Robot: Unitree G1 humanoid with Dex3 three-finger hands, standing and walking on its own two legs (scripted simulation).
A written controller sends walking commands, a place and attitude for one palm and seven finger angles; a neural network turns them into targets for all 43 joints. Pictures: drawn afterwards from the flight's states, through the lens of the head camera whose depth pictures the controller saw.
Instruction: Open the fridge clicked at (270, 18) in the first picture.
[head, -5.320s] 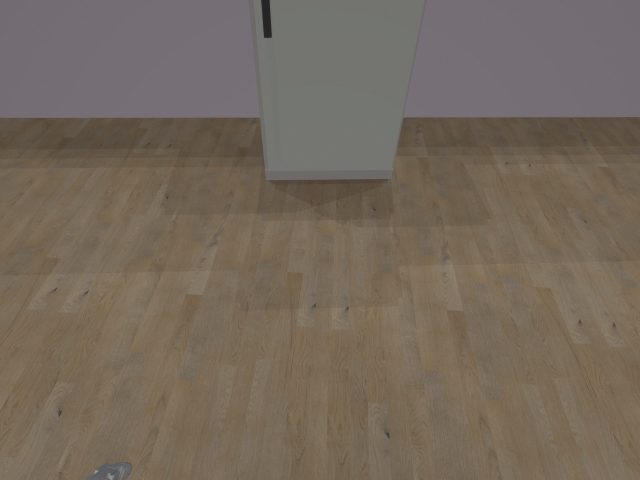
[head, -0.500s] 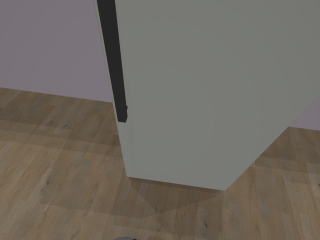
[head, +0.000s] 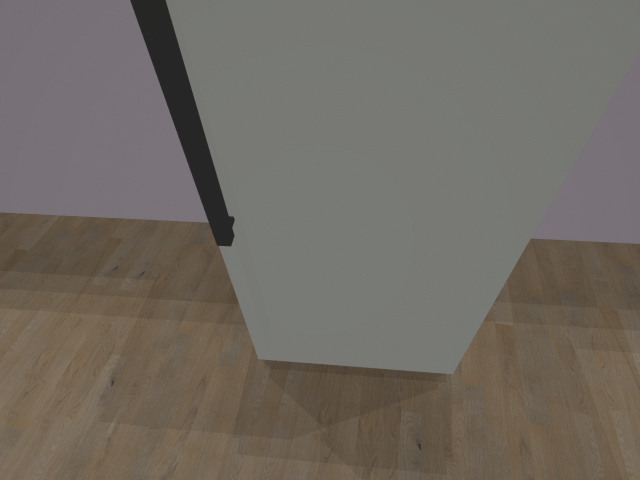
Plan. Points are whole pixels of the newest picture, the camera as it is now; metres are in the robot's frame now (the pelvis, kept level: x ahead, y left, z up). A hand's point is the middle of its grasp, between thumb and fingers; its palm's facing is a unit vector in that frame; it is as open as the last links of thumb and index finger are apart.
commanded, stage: come to a stop and stand still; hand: left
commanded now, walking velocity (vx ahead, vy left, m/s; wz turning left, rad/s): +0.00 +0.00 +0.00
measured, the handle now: (194, 120) +0.54 +0.21 +0.18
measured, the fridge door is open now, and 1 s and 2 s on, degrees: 0 0 0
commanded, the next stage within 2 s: look again from close up in 1.34 s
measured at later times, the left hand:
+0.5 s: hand out of the picture +0.00 +0.24 -0.18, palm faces +0.00 -0.97 -0.24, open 7.4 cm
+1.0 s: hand out of the picture +0.00 +0.19 -0.18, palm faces +0.00 -0.98 -0.21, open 7.3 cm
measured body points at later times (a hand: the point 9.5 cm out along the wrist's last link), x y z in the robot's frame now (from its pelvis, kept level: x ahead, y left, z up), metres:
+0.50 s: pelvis -0.01 +0.06 -0.01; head +0.00 +0.04 +0.44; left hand +0.00 +0.29 -0.16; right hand +0.01 -0.17 -0.17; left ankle -0.02 +0.14 -0.75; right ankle -0.01 -0.11 -0.75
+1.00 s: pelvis +0.00 +0.02 -0.01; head +0.02 +0.01 +0.44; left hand +0.00 +0.24 -0.16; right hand +0.00 -0.20 -0.17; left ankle -0.02 +0.14 -0.75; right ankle -0.01 -0.11 -0.75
